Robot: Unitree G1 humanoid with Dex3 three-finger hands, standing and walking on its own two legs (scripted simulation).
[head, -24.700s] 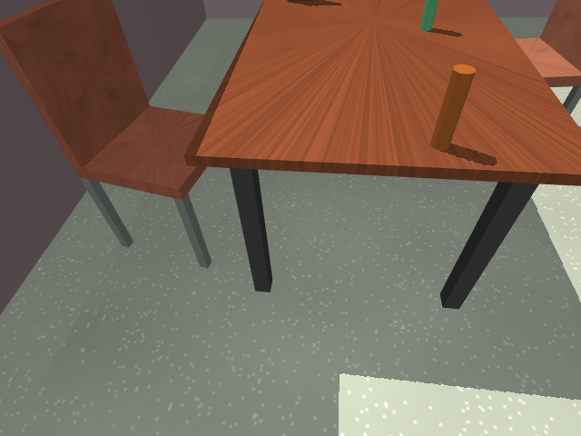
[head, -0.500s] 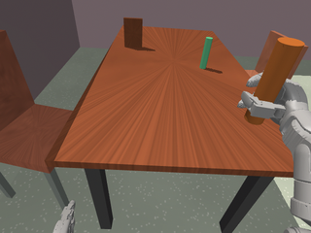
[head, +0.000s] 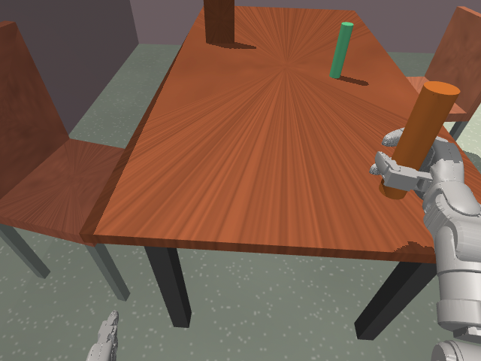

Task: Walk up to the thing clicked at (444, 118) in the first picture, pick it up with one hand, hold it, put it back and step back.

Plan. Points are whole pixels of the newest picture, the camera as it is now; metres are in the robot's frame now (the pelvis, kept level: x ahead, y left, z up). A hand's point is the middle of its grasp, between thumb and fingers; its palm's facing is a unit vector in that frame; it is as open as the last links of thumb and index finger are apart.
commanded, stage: crouch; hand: right
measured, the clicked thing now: (413, 146) +0.39 -0.21 +0.21
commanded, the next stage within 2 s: lower in 0.50 s
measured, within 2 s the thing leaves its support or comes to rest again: rests again in 1.68 s
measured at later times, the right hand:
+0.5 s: hand (388, 168) +0.42 -0.21 +0.14, palm faces +0.13 +0.99 +0.00, open 5.4 cm
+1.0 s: hand (375, 189) +0.43 -0.21 +0.09, palm faces +0.12 +0.99 +0.02, open 5.4 cm
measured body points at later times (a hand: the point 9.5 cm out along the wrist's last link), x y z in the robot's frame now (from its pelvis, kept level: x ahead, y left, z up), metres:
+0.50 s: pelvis +0.01 +0.00 +0.00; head +0.02 +0.00 +0.45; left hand +0.16 +0.26 -0.08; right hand +0.41 -0.26 +0.15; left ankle +0.03 +0.12 -0.74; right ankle +0.01 -0.12 -0.74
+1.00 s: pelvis +0.01 -0.01 -0.01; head +0.04 -0.01 +0.44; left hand +0.15 +0.26 -0.08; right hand +0.41 -0.26 +0.09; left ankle +0.03 +0.12 -0.74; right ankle +0.01 -0.12 -0.74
